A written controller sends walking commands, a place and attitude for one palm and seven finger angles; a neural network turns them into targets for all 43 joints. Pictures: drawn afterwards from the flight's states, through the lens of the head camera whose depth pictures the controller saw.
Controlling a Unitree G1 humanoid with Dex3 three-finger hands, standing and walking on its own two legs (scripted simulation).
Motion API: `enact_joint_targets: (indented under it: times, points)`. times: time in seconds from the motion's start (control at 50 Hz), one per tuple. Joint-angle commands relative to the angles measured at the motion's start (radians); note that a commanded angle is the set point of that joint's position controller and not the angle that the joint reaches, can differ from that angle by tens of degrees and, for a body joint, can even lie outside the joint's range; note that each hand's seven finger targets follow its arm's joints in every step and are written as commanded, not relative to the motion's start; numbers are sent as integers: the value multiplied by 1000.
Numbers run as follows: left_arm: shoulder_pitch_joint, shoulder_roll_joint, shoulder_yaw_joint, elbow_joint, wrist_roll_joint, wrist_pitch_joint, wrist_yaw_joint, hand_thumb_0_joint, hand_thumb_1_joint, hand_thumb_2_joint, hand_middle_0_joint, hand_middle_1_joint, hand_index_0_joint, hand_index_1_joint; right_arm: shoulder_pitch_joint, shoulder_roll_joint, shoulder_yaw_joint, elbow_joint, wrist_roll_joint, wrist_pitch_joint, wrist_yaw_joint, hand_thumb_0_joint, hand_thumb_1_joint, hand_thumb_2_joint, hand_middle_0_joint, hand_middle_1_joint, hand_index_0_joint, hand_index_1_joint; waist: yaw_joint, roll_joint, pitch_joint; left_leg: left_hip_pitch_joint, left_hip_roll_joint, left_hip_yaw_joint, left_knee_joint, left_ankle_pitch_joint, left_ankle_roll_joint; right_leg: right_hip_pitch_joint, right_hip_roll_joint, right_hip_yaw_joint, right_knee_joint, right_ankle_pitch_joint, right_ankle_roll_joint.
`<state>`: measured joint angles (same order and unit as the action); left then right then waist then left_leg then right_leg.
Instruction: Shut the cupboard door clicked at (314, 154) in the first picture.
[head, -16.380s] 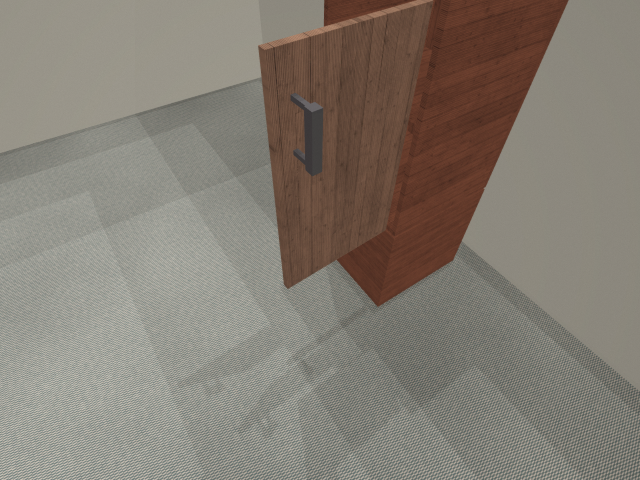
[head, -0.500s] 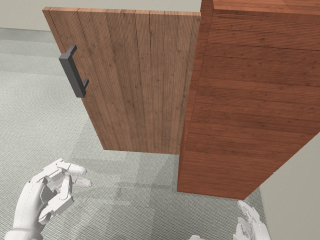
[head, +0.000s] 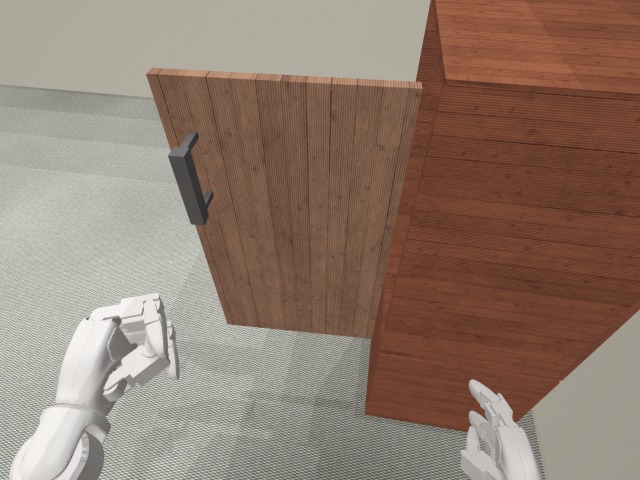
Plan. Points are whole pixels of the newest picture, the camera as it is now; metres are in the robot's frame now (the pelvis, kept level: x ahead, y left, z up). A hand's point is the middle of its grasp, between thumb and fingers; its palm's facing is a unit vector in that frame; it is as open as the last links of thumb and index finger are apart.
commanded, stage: raise the hand and make a fist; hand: left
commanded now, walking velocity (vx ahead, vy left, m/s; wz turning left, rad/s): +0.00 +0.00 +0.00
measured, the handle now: (195, 179) +0.47 +0.23 +0.13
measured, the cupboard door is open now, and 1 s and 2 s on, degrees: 93 93 93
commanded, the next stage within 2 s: bring the fist close to the handle in 0.58 s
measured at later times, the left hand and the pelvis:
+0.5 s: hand (161, 325) +0.24 +0.19 +0.13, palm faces +0.03 -1.00 -0.06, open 3.1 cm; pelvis +0.00 +0.00 +0.01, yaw -1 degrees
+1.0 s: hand (173, 292) +0.27 +0.19 +0.14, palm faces +0.03 -1.00 -0.07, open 3.1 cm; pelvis -0.01 -0.01 +0.01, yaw +0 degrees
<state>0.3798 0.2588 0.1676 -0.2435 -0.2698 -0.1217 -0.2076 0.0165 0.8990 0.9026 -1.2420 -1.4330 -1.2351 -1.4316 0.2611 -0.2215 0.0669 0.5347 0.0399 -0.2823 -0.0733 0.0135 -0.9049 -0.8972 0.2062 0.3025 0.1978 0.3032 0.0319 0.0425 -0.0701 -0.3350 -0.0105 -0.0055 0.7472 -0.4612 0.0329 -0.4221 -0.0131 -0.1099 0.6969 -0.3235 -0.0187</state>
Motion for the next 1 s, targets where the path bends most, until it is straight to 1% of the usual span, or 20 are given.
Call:
enact_joint_targets:
  times: [0.0,0.06,0.16,0.22,0.28,0.4,0.48,0.5,0.54,0.66,0.74,0.76,0.78,0.8,0.82,0.84,0.88,0.9,0.92,0.98]
  points:
    - [-169,147,103,-211,-17,-17,0,0,900,900,-1300,-1500,-1300,-1500,-60,-131,-51,-134,5,-54,-13,0,-900,-900,200,300,200,300,-7,-18,-86,-17,15,-42,-177,366,-22,185,5,35,-104,231,-1]
    - [-231,139,91,-220,-15,11,-7,0,900,900,-1300,-1500,-1300,-1500,-72,-128,-46,-127,9,-53,-16,0,-900,-900,200,300,200,300,-1,21,-78,14,14,-44,-207,381,-29,201,4,29,-121,240,-4]
    - [-309,161,116,-204,-25,71,-22,0,900,900,-1300,-1500,-1300,-1500,-88,-127,-42,-112,11,-46,-25,0,-900,-900,200,300,200,300,10,0,-86,52,13,-43,-240,422,-29,251,2,27,-151,284,-4]
    - [-242,121,103,-152,-27,104,-30,0,900,900,-1300,-1500,-1300,-1500,-89,-124,-44,-111,14,-41,-20,0,-900,-900,200,300,200,300,16,-12,-65,57,14,-38,-250,451,-35,257,3,22,-159,308,-6]
    - [-238,127,112,-173,-24,113,-24,0,900,900,-1300,-1500,-1300,-1500,-92,-127,-49,-116,12,-35,-17,0,-900,-900,200,300,200,300,20,-5,-64,63,13,-34,-257,450,-39,255,4,22,-163,306,-4]
    - [-274,157,123,-227,-1,72,13,0,900,900,-1300,-1500,-1300,-1500,-90,-128,-51,-116,5,-33,-14,0,-900,-900,200,300,200,300,13,7,-65,74,13,-30,-262,420,-34,257,6,30,-172,268,-5]
    - [-278,137,106,-223,4,51,17,0,900,900,-1300,-1500,-1300,-1500,-89,-124,-52,-105,6,-39,-17,0,-900,-900,200,300,200,300,9,25,-69,85,12,-30,-268,414,-37,252,5,28,-175,263,-5]
    - [-268,147,114,-205,3,52,16,0,900,900,-1300,-1500,-1300,-1500,-85,-128,-52,-102,5,-38,-16,0,-900,-900,200,300,200,300,6,-4,-62,77,13,-30,-266,403,-32,257,7,32,-179,258,-5]
    - [-267,132,102,-202,1,55,8,0,900,900,-1300,-1500,-1300,-1500,-91,-125,-53,-100,7,-40,-18,0,-900,-900,200,300,200,300,7,13,-64,81,11,-25,-268,399,-31,255,3,32,-183,262,-3]
    - [-263,135,109,-185,-9,61,-1,0,900,900,-1300,-1500,-1300,-1500,-103,-126,-53,-97,7,-44,-21,0,-900,-900,200,300,200,300,8,-15,-57,68,9,-22,-267,377,-24,259,1,37,-191,250,-1]
    - [-374,161,116,-162,-1,49,8,0,900,900,-1300,-1500,-1300,-1500,-101,-129,-53,-83,8,-39,-27,0,-900,-900,200,300,200,300,-5,0,-59,70,7,-21,-266,346,-20,246,-2,44,-195,213,2]
    - [-388,150,109,-137,-3,48,7,0,900,900,-1300,-1500,-1300,-1500,-103,-127,-50,-80,8,-40,-29,0,-900,-900,200,300,200,300,-7,-10,-53,69,6,-23,-265,343,-19,240,-2,45,-197,210,2]
    - [-415,174,129,-116,-6,45,6,0,900,900,-1300,-1500,-1300,-1500,-103,-130,-52,-72,9,-39,-32,0,-900,-900,200,300,200,300,-8,-11,-51,66,5,-20,-263,329,-18,236,-4,50,-203,196,3]
    - [-426,198,146,-70,-5,48,5,0,900,900,-1300,-1500,-1300,-1500,-98,-135,-51,-65,10,-34,-34,0,-900,-900,200,300,200,300,-12,-51,-34,49,7,-20,-263,309,-13,239,-3,57,-212,167,4]
    - [-473,168,118,-61,-6,46,-3,0,900,900,-1300,-1500,-1300,-1500,-109,-131,-51,-67,12,-32,-36,0,-900,-900,200,300,200,300,-15,-34,-41,49,3,-15,-264,299,-12,238,-7,61,-215,156,6]
    - [-514,186,122,-45,-5,45,-7,0,900,900,-1300,-1500,-1300,-1500,-111,-133,-51,-62,15,-32,-39,0,-900,-900,200,300,200,300,-18,-10,-42,54,3,-16,-265,285,-12,230,-8,66,-218,141,5]
    - [-564,179,112,4,-8,49,-16,0,900,900,-1300,-1500,-1300,-1500,-115,-133,-48,-57,17,-32,-44,0,-900,-900,200,300,200,300,-20,7,-43,58,1,-15,-266,284,-12,225,-9,65,-217,144,3]
    - [-586,214,140,33,-9,52,-16,0,900,900,-1300,-1500,-1300,-1500,-107,-140,-50,-53,19,-28,-46,0,-900,-900,200,300,200,300,-20,-26,-55,48,3,-17,-263,279,-11,242,-9,72,-218,132,4]
    - [-609,196,125,49,-9,52,-23,0,900,900,-1300,-1500,-1300,-1500,-115,-136,-49,-57,18,-28,-47,0,-900,-900,200,300,200,300,-18,-14,-68,49,0,-14,-265,291,-10,249,-12,73,-214,149,4]
    - [-659,242,169,128,-13,57,-32,0,900,900,-1300,-1500,-1300,-1500,-111,-142,-50,-51,18,-21,-50,0,-900,-900,200,300,200,300,-12,-21,-88,37,-1,-9,-262,303,-12,266,-14,78,-208,173,4]
